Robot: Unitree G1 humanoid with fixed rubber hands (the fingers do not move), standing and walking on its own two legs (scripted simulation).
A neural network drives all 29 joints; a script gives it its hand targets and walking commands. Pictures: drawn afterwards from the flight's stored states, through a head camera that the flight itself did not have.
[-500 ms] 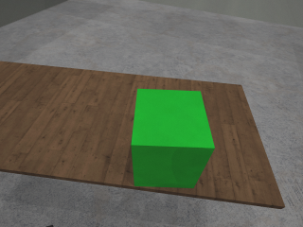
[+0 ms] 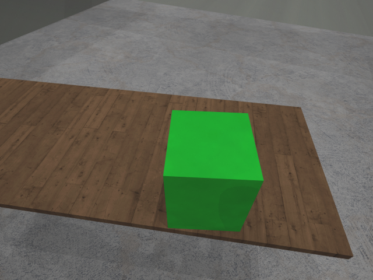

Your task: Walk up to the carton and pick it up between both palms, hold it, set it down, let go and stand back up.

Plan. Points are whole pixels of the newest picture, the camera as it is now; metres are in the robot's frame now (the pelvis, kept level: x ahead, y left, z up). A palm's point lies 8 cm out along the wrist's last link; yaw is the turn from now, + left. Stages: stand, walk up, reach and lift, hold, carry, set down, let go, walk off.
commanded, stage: reach and lift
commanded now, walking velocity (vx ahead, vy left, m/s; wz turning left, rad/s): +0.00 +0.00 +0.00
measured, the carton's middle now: (206, 172) +0.41 -0.04 -0.02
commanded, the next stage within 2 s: none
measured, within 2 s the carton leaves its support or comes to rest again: neither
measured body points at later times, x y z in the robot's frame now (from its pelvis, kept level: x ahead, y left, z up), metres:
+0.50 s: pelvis +0.00 -0.02 -0.01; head +0.00 -0.01 +0.44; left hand +0.16 +0.25 -0.10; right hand +0.13 -0.32 -0.09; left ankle +0.00 +0.14 -0.75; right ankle -0.01 -0.12 -0.75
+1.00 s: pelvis +0.00 +0.00 +0.00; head -0.02 +0.02 +0.45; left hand +0.18 +0.22 -0.06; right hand +0.13 -0.27 -0.06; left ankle +0.00 +0.14 -0.75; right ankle -0.01 -0.12 -0.75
